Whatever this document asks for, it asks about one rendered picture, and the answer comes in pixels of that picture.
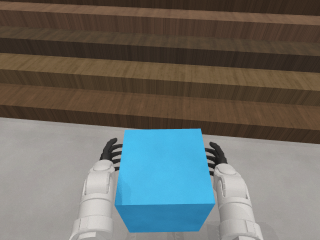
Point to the right robot hand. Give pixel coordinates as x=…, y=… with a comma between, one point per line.
x=218, y=158

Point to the robot left forearm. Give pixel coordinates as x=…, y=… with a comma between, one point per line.
x=94, y=220

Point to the carton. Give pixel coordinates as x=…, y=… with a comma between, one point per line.
x=164, y=183

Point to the left robot hand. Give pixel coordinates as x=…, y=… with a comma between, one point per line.
x=108, y=154

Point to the robot right forearm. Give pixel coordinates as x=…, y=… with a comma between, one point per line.
x=237, y=220

